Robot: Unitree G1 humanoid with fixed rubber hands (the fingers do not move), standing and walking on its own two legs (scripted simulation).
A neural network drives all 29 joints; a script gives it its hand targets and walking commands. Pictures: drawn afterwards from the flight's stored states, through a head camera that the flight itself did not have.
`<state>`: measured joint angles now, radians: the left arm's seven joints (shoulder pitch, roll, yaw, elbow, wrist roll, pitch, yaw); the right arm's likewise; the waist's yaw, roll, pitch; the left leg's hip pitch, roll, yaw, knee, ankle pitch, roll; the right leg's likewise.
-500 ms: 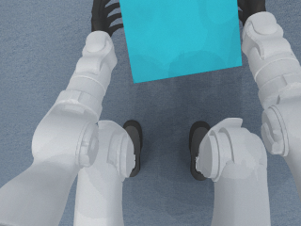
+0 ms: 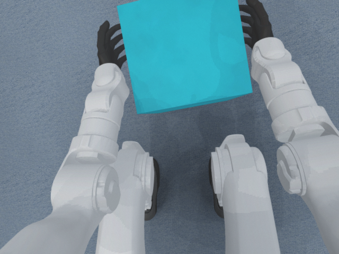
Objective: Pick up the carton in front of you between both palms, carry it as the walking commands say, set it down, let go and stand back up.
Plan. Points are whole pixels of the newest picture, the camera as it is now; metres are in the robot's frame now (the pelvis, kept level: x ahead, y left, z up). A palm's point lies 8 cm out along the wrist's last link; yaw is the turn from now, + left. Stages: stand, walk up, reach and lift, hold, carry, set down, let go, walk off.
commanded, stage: reach and lift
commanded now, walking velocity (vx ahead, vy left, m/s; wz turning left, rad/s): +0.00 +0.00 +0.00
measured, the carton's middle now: (185, 64) +0.51 -0.04 -0.19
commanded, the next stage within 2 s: none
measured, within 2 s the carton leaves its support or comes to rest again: neither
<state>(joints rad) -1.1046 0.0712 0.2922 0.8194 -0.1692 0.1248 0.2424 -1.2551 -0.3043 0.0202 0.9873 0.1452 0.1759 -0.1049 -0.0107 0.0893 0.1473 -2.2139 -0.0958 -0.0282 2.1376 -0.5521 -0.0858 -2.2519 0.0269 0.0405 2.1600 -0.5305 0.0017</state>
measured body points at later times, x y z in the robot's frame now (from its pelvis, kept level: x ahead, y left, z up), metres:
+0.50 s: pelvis +0.02 +0.01 +0.13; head +0.25 -0.03 +0.51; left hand +0.49 +0.11 +0.07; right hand +0.48 -0.19 +0.06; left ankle +0.12 +0.13 -0.34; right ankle +0.12 -0.12 -0.34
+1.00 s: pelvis +0.07 +0.01 +0.27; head +0.19 -0.02 +0.70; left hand +0.46 +0.12 +0.23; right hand +0.44 -0.18 +0.22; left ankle +0.12 +0.13 -0.34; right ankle +0.12 -0.12 -0.34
